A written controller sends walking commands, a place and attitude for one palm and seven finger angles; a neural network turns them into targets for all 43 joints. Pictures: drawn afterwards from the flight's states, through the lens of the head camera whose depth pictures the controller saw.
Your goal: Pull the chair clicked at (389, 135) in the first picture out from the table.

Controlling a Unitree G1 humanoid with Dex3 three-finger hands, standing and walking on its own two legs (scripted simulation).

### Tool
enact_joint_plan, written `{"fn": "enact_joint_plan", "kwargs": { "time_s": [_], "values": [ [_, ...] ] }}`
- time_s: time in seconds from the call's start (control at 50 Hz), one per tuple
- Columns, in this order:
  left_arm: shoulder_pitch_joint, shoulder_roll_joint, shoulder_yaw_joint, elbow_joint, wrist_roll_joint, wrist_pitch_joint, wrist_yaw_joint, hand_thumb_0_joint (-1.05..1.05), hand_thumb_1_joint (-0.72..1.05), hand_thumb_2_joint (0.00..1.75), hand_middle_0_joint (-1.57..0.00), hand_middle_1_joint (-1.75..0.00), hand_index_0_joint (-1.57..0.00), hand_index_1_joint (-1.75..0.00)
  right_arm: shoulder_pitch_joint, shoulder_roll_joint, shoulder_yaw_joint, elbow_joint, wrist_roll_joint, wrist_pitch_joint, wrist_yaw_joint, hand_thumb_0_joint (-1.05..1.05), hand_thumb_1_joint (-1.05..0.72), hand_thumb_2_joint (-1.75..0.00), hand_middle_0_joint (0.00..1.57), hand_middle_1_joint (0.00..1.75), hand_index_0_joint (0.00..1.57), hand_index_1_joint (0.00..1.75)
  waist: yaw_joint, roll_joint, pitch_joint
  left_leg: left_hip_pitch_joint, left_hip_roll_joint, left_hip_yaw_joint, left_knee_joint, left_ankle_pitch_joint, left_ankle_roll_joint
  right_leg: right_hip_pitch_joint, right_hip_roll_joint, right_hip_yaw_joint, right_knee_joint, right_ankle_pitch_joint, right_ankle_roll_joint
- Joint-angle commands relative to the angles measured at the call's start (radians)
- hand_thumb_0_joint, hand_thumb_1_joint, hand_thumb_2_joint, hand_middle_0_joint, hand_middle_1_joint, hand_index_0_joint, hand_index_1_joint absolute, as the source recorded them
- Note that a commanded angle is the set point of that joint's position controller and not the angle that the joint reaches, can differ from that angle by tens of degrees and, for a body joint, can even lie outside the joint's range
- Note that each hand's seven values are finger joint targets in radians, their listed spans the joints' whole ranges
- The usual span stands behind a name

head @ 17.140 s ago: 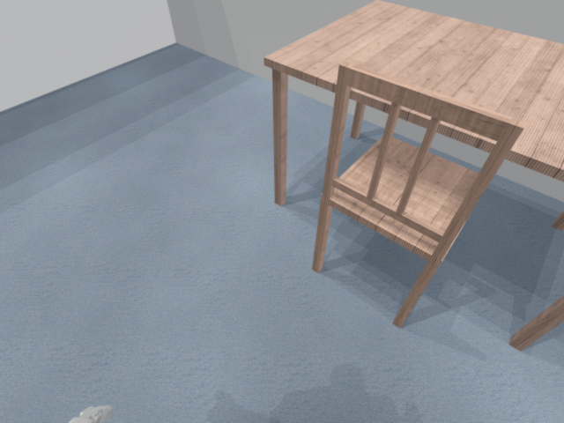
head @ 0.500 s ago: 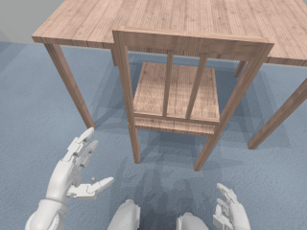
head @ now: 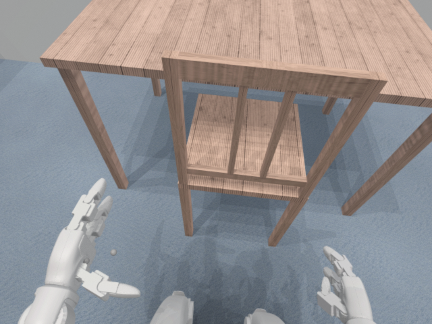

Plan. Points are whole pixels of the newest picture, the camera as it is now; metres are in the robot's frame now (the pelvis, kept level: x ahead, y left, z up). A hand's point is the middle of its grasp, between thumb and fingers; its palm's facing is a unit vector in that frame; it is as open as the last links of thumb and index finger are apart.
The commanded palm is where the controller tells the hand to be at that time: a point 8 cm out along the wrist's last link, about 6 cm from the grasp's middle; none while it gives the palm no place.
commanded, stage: raise the hand toward the chair's back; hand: left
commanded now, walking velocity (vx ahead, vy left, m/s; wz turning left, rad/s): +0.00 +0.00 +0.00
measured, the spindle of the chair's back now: (236, 135) +0.53 -0.02 +0.00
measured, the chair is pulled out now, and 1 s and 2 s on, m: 0.00 0.00 0.00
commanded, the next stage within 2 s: aim the fingers beside a spindle in 0.84 s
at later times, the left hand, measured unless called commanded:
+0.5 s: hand (101, 234) +0.25 +0.21 +0.05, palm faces -0.05 -1.00 -0.06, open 16.9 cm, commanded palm +0.23 +0.26 +0.05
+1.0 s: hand (104, 238) +0.25 +0.20 +0.05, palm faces -0.05 -1.00 -0.07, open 16.9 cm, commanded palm +0.23 +0.25 +0.05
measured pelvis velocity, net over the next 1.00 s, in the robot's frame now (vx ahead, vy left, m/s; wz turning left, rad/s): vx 0.00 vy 0.00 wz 0.00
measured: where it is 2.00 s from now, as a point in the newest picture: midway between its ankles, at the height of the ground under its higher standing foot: outside the picture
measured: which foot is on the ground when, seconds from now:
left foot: down 0.00-1.00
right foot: down 0.00-1.00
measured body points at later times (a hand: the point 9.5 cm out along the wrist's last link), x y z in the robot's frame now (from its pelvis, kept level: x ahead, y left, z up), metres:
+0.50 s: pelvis +0.01 +0.00 +0.01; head +0.07 +0.02 +0.46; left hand +0.25 +0.26 +0.06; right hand +0.17 -0.24 -0.07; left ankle +0.05 +0.10 -0.65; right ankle +0.00 -0.11 -0.65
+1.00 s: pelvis +0.00 +0.00 +0.01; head +0.06 +0.01 +0.45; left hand +0.24 +0.25 +0.06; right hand +0.18 -0.24 -0.06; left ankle +0.05 +0.10 -0.65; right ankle +0.00 -0.11 -0.65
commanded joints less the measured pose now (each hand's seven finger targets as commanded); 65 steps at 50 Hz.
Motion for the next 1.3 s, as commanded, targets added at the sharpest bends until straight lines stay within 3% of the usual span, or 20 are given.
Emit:
{"fn": "enact_joint_plan", "kwargs": {
  "time_s": [0.0,0.26,0.3,0.36,0.46,0.54,0.68,0.76,0.86,0.92,0.98,1.02,1.14,1.2,1.24,1.28],
  "values": [
    [-0.076,0.115,0.079,-0.187,-0.025,-0.048,-0.018,0.00,-0.50,0.30,-0.06,-0.08,-0.06,-0.08,-0.022,-0.137,-0.053,-0.137,0.001,-0.042,-0.009,0.00,-0.90,-0.90,0.20,0.30,0.20,0.30,-0.011,0.055,-0.189,0.279,-0.011,-0.047,-0.181,0.194,0.006,0.014,0.008,0.036,-0.179,0.202,-0.011],
    [-0.151,0.168,0.153,-0.151,-0.056,-0.029,-0.069,0.00,-0.50,0.30,-0.06,-0.08,-0.06,-0.08,-0.006,-0.149,-0.045,-0.124,0.002,-0.039,-0.012,0.00,-0.90,-0.90,0.20,0.30,0.20,0.30,-0.009,0.061,-0.216,0.304,-0.014,-0.051,-0.197,0.235,0.002,0.055,0.010,0.034,-0.195,0.240,-0.009],
    [-0.154,0.174,0.163,-0.127,-0.065,-0.026,-0.076,0.00,-0.50,0.30,-0.06,-0.08,-0.06,-0.08,-0.005,-0.153,-0.047,-0.119,0.004,-0.040,-0.013,0.00,-0.90,-0.90,0.20,0.30,0.20,0.30,-0.011,0.028,-0.206,0.296,-0.014,-0.048,-0.199,0.232,0.004,0.065,0.012,0.037,-0.206,0.244,-0.009],
    [-0.148,0.174,0.165,-0.126,-0.069,-0.028,-0.087,0.00,-0.50,0.30,-0.06,-0.08,-0.06,-0.08,0.002,-0.155,-0.049,-0.117,0.003,-0.045,-0.010,0.00,-0.90,-0.90,0.20,0.30,0.20,0.30,-0.007,0.058,-0.228,0.314,-0.016,-0.046,-0.199,0.262,0.003,0.077,0.010,0.039,-0.203,0.268,-0.009],
    [-0.140,0.171,0.165,-0.100,-0.071,-0.030,-0.084,0.00,-0.50,0.30,-0.06,-0.08,-0.06,-0.08,0.004,-0.160,-0.057,-0.115,0.005,-0.047,-0.006,0.00,-0.90,-0.90,0.20,0.30,0.20,0.30,-0.010,0.032,-0.196,0.294,-0.016,-0.042,-0.205,0.229,0.004,0.068,0.011,0.041,-0.216,0.243,-0.007],
    [-0.146,0.192,0.180,-0.106,-0.061,-0.046,-0.069,0.00,-0.50,0.30,-0.06,-0.08,-0.06,-0.08,0.005,-0.163,-0.057,-0.115,0.003,-0.049,-0.003,0.00,-0.90,-0.90,0.20,0.30,0.20,0.30,-0.005,0.062,-0.189,0.294,-0.014,-0.046,-0.213,0.212,0.002,0.059,0.013,0.040,-0.210,0.218,-0.011],
    [-0.150,0.177,0.169,-0.112,-0.064,-0.059,-0.064,0.00,-0.50,0.30,-0.06,-0.08,-0.06,-0.08,0.002,-0.160,-0.055,-0.121,0.004,-0.049,-0.002,0.00,-0.90,-0.90,0.20,0.30,0.20,0.30,-0.010,0.048,-0.193,0.289,-0.016,-0.044,-0.215,0.193,0.004,0.065,0.012,0.044,-0.216,0.208,-0.009],
    [-0.159,0.174,0.160,-0.120,-0.063,-0.061,-0.072,0.00,-0.50,0.30,-0.06,-0.08,-0.06,-0.08,0.005,-0.161,-0.054,-0.117,0.005,-0.052,-0.003,0.00,-0.90,-0.90,0.20,0.30,0.20,0.30,-0.014,0.073,-0.201,0.304,-0.015,-0.044,-0.207,0.211,0.003,0.056,0.011,0.044,-0.209,0.224,-0.009],
    [-0.166,0.175,0.160,-0.095,-0.067,-0.055,-0.081,0.00,-0.50,0.30,-0.06,-0.08,-0.06,-0.08,-0.002,-0.162,-0.051,-0.121,0.007,-0.052,-0.005,0.00,-0.90,-0.90,0.20,0.30,0.20,0.30,-0.019,0.040,-0.170,0.277,-0.016,-0.041,-0.209,0.159,0.006,0.047,0.012,0.050,-0.227,0.179,-0.007],
    [-0.168,0.185,0.168,-0.113,-0.067,-0.058,-0.082,0.00,-0.50,0.30,-0.06,-0.08,-0.06,-0.08,-0.001,-0.162,-0.051,-0.121,0.005,-0.055,-0.007,0.00,-0.90,-0.90,0.20,0.30,0.20,0.30,-0.012,0.061,-0.202,0.294,-0.017,-0.042,-0.207,0.186,0.006,0.056,0.011,0.050,-0.216,0.203,-0.009],
    [-0.228,0.139,0.113,-0.084,-0.057,-0.058,-0.080,0.00,-0.50,0.30,-0.06,-0.08,-0.06,-0.08,0.002,-0.162,-0.045,-0.114,0.005,-0.058,-0.006,0.00,-0.90,-0.90,0.20,0.30,0.20,0.30,-0.033,0.040,-0.163,0.274,-0.015,-0.050,-0.198,0.151,0.005,0.011,0.012,0.045,-0.210,0.170,-0.006],
    [-0.278,0.135,0.097,-0.089,-0.054,-0.065,-0.074,0.00,-0.50,0.30,-0.06,-0.08,-0.06,-0.08,0.006,-0.166,-0.046,-0.111,0.002,-0.063,-0.008,0.00,-0.90,-0.90,0.20,0.30,0.20,0.30,-0.039,0.039,-0.183,0.272,-0.014,-0.053,-0.187,0.136,0.007,-0.008,0.009,0.048,-0.204,0.155,-0.005],
    [-0.290,0.151,0.104,-0.066,-0.022,-0.057,-0.040,0.00,-0.50,0.30,-0.06,-0.08,-0.06,-0.08,0.012,-0.166,-0.048,-0.116,-0.002,-0.054,0.000,0.00,-0.90,-0.90,0.20,0.30,0.20,0.30,-0.019,0.053,-0.229,0.273,-0.013,-0.051,-0.177,0.177,0.004,0.002,0.008,0.047,-0.176,0.188,-0.010],
    [-0.312,0.139,0.096,-0.054,-0.015,-0.055,-0.017,0.00,-0.50,0.30,-0.06,-0.08,-0.06,-0.08,0.013,-0.162,-0.048,-0.123,-0.003,-0.044,0.005,0.00,-0.90,-0.90,0.20,0.30,0.20,0.30,-0.017,0.054,-0.229,0.263,-0.016,-0.045,-0.174,0.179,0.002,-0.001,0.004,0.049,-0.173,0.195,-0.011],
    [-0.337,0.157,0.114,-0.029,-0.007,-0.054,-0.003,0.00,-0.50,0.30,-0.06,-0.08,-0.06,-0.08,0.018,-0.164,-0.049,-0.118,-0.005,-0.035,0.004,0.00,-0.90,-0.90,0.20,0.30,0.20,0.30,-0.019,0.022,-0.234,0.247,-0.014,-0.044,-0.165,0.184,0.003,0.001,0.007,0.050,-0.167,0.203,-0.011],
    [-0.376,0.144,0.105,-0.013,-0.007,-0.056,0.003,0.00,-0.50,0.30,-0.06,-0.08,-0.06,-0.08,0.016,-0.162,-0.048,-0.116,-0.004,-0.029,0.006,0.00,-0.90,-0.90,0.20,0.30,0.20,0.30,-0.025,0.037,-0.232,0.239,-0.016,-0.037,-0.157,0.175,0.002,-0.008,0.004,0.057,-0.167,0.201,-0.010]
  ]
}}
